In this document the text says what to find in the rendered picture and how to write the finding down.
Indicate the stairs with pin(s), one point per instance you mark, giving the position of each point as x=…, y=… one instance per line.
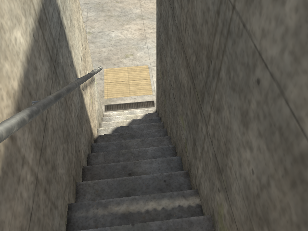
x=134, y=180

